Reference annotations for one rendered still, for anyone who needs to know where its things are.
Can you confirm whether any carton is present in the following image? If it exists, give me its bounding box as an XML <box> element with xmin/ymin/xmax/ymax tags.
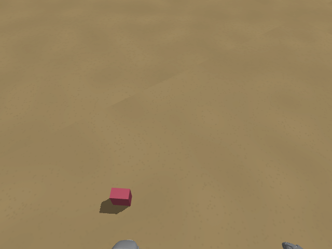
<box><xmin>109</xmin><ymin>188</ymin><xmax>132</xmax><ymax>206</ymax></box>

